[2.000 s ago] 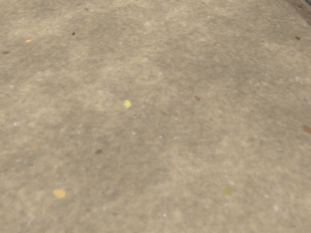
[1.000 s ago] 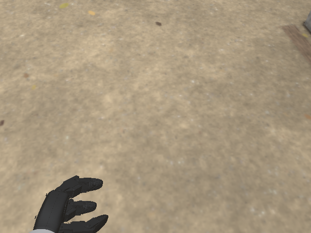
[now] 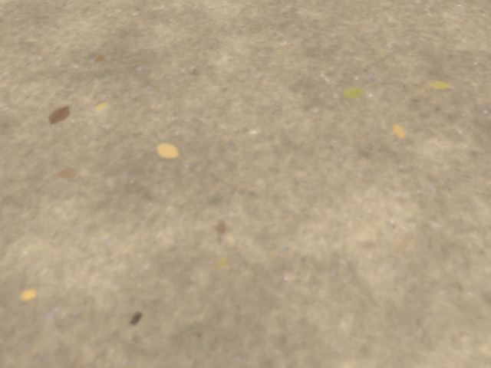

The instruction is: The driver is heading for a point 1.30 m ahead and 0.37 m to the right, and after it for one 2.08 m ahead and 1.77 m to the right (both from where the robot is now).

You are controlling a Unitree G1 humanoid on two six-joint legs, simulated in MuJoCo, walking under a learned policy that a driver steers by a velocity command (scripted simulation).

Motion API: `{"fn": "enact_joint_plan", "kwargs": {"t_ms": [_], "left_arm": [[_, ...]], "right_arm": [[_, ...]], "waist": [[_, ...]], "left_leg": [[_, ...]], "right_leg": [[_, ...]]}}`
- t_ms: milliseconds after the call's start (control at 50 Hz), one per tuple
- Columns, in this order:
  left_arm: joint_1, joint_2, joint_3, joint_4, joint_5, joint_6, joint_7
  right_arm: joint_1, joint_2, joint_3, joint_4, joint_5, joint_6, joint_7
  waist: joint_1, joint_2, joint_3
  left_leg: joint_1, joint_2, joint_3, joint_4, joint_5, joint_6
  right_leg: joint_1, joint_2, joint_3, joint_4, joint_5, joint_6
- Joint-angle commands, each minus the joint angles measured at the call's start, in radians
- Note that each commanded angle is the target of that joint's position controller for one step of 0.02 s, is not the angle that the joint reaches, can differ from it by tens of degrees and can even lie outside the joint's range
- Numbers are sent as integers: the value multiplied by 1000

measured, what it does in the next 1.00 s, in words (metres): walks ahead, turning right: left foot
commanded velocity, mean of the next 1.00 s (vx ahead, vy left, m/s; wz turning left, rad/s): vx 0.04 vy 0.00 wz -0.63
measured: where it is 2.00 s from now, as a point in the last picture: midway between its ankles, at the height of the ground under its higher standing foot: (275, 332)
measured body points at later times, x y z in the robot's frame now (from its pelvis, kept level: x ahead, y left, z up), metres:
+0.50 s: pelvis +0.09 +0.04 +0.03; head +0.12 +0.01 +0.48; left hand +0.31 +0.29 -0.06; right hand +0.11 -0.30 -0.07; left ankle +0.21 +0.16 -0.67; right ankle +0.13 -0.02 -0.71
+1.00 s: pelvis +0.14 +0.07 +0.03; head +0.18 +0.06 +0.48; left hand +0.42 +0.20 -0.09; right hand +0.01 -0.18 -0.09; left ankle +0.21 +0.13 -0.71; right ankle +0.04 +0.00 -0.70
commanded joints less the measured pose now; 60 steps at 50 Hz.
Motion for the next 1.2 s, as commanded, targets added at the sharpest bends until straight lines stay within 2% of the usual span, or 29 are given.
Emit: {"fn": "enact_joint_plan", "kwargs": {"t_ms": [20,60,100,180,260,400,480,540,560,580,600,620,640,660,700,800,840,880,900,940,960,1000,1020,1040,1060,1080,1100,1140,1200], "left_arm": [[2,123,37,-92,-7,11,11],[26,151,47,-76,-7,10,10],[26,183,61,-81,-9,10,9],[3,203,75,-99,-17,37,19],[11,212,83,-98,-10,47,19],[-2,241,85,-98,4,43,14],[-31,265,85,-100,13,43,7],[-89,265,80,-108,16,41,-2],[-101,254,76,-105,13,37,-5],[-65,232,69,-90,5,28,-5],[5,191,57,-79,-4,20,3],[8,190,62,-95,-11,19,8],[-57,282,74,-94,25,16,8],[-58,268,71,-92,29,20,1],[-14,226,56,-59,21,40,-13],[-96,178,24,-52,5,58,-9],[-104,132,1,-31,3,65,2],[-131,129,-10,-25,4,70,16],[-148,139,-9,-27,-1,68,30],[-144,146,-13,-27,-13,59,47],[-117,147,-16,-26,-11,45,48],[-13,141,-21,-4,6,14,46],[88,226,0,21,22,4,55],[49,316,22,9,20,3,65],[-65,285,19,-13,36,-7,64],[-133,205,-1,-29,35,-24,62],[-164,161,-13,-35,28,-42,54],[-132,152,-16,-30,20,-69,49],[-34,161,-8,3,26,-91,33]], "right_arm": [[76,-132,-27,-78,-22,26,-6],[67,-107,-18,-78,-18,59,-9],[64,-99,-15,-80,-9,69,-10],[-4,-125,-26,-93,0,78,-10],[-47,-148,-35,-89,2,63,-11],[-61,-193,-40,-75,12,38,-14],[-51,-215,-40,-68,24,24,-16],[-8,-228,-41,-59,36,17,-29],[3,-237,-43,-57,37,14,-38],[-11,-255,-47,-62,38,13,-49],[5,-304,-57,-84,34,19,-56],[-62,-365,-57,-120,19,25,-50],[-60,-311,-54,-101,2,31,-38],[-59,-262,-43,-92,11,34,-30],[-51,-223,-32,-97,19,39,-17],[91,-207,-29,-51,15,31,-5],[91,-168,-11,-26,16,21,2],[81,-209,-25,-15,16,27,13],[114,-252,-45,-4,12,36,22],[148,-267,-61,10,14,44,34],[165,-267,-70,20,18,48,36],[73,-247,-81,4,23,69,34],[18,-195,-76,-32,28,66,33],[12,-89,-51,-71,50,55,33],[-27,-165,-60,-70,23,47,26],[-7,-184,-71,-60,21,40,42],[44,-187,-77,-37,16,37,59],[85,-178,-80,-19,4,42,84],[8,-149,-73,-62,3,48,106]], "waist": [[-73,66,-148],[-60,24,-158],[-49,-2,-193],[-7,-89,-178],[25,-113,-156],[21,-134,-156],[4,-132,-157],[-32,-139,-145],[-45,-124,-138],[-38,-52,-151],[-24,44,-228],[-20,180,-228],[-37,99,-167],[-22,90,-152],[-20,94,-138],[-83,139,-123],[-71,157,-138],[-67,220,-115],[-82,236,-104],[-78,219,-123],[-66,188,-181],[27,143,-163],[80,32,-125],[74,-273,-125],[41,-145,-16],[-12,-118,-2],[-42,-126,-16],[-44,-146,-40],[-8,-111,-1]], "left_leg": [[-201,68,-99,-61,50,-18],[-141,67,-88,-163,118,-28],[-150,66,-99,-233,150,-38],[-222,66,-128,-342,211,-55],[-270,59,-159,-421,229,-53],[-221,17,-188,-547,173,-19],[-82,-22,-191,-661,149,0],[129,-39,-190,-852,174,2],[227,-21,-195,-965,230,4],[340,39,-219,-1079,271,13],[416,234,-376,-1136,118,62],[355,430,-590,-1193,72,169],[243,406,-558,-1168,214,224],[209,362,-451,-1116,350,223],[193,269,-300,-1067,500,202],[313,246,-263,-1026,684,201],[304,219,-270,-1035,606,177],[277,188,-308,-1044,549,173],[277,191,-350,-1028,599,180],[310,214,-431,-1002,720,188],[321,206,-467,-1019,499,193],[44,120,-464,-1046,-119,135],[-280,16,-343,-933,-229,34],[-453,-70,-108,-559,-134,31],[-481,36,-118,-442,37,38],[-440,70,-134,-380,132,40],[-429,74,-120,-321,189,29],[-443,95,-71,-204,231,15],[-542,130,-52,-140,283,7]], "right_leg": [[234,-311,567,-322,76,-137],[194,-243,495,-315,121,-33],[236,-218,496,-299,140,48],[293,-175,559,-349,-176,134],[363,-166,634,-355,-283,124],[402,-162,745,-300,-170,65],[340,-149,803,-266,-59,37],[221,-107,837,-275,-122,76],[160,-69,827,-265,-246,111],[92,-4,760,-207,-445,159],[72,54,601,-22,-523,196],[-18,150,342,257,-512,214],[-41,70,292,391,-420,220],[-18,36,278,469,-372,212],[-15,36,237,606,-321,207],[-65,13,211,518,-352,223],[36,-8,221,311,-358,217],[118,-47,84,136,-401,216],[125,-30,67,103,-405,210],[137,-27,94,27,-358,191],[180,-26,96,-32,-371,175],[478,-59,105,-292,-277,109],[751,-204,234,-392,-407,60],[759,-505,574,-459,-668,0],[553,-548,606,-490,-684,-35],[497,-492,525,-483,-630,-14],[500,-441,430,-482,-530,15],[507,-389,281,-484,-426,33],[519,-391,183,-495,-354,33]]}}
